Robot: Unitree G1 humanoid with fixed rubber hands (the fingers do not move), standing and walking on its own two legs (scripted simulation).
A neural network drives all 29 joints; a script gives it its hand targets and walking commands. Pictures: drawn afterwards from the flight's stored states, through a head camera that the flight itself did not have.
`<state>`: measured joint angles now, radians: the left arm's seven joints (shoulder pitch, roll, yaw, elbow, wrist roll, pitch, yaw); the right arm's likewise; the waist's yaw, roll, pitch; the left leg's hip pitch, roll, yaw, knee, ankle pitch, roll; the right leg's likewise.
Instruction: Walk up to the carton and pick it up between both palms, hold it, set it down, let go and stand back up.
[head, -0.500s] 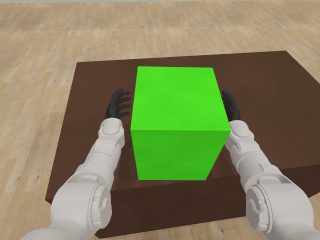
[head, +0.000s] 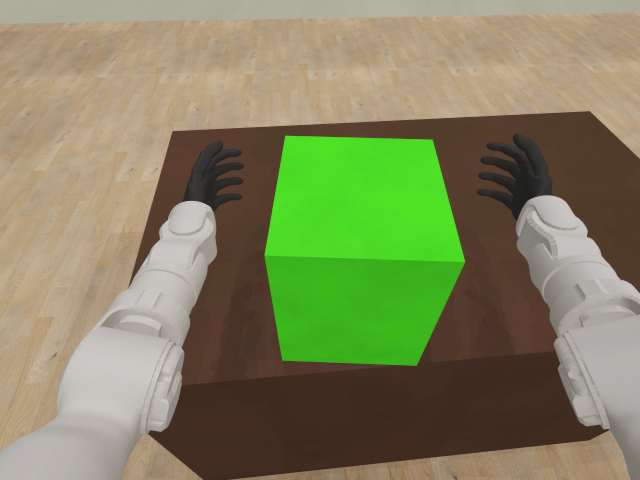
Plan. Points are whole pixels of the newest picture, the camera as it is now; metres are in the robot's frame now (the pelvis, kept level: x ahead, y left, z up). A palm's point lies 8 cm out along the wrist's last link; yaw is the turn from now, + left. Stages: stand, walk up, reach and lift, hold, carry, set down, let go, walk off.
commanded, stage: set down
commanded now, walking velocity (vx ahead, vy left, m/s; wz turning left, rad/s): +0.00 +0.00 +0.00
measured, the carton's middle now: (353, 255) +0.44 +0.01 +0.04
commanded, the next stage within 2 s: none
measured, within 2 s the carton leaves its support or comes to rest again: neither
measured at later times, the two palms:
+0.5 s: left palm (176, 155) +0.42 +0.22 +0.21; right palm (547, 150) +0.45 -0.18 +0.22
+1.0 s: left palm (165, 235) +0.36 +0.22 +0.15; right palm (541, 231) +0.40 -0.19 +0.16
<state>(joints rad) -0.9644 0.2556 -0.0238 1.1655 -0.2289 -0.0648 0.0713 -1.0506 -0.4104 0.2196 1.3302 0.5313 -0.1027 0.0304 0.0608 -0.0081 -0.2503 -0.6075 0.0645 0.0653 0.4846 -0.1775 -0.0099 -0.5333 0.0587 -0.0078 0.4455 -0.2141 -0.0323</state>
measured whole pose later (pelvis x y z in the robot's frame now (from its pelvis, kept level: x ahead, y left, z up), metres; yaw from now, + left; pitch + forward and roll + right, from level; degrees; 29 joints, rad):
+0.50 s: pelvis -0.01 -0.01 +0.01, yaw +2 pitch +9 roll -1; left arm -1.00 0.34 0.03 0.84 -0.22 0.39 0.08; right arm -1.12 -0.40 0.10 1.10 0.48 0.24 -0.05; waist 0.02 -0.02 -0.15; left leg -0.40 0.06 0.04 0.37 -0.12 -0.02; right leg -0.32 0.06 -0.03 0.34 -0.17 -0.04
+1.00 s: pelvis -0.01 +0.00 +0.01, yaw +2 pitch +2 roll +0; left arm -0.57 0.27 0.10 0.38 -0.15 0.50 0.07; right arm -0.72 -0.35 0.03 0.75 0.40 0.25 -0.02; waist 0.00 -0.03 -0.05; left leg -0.25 0.04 0.05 0.35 -0.13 -0.01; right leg -0.17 0.04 -0.03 0.32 -0.18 -0.03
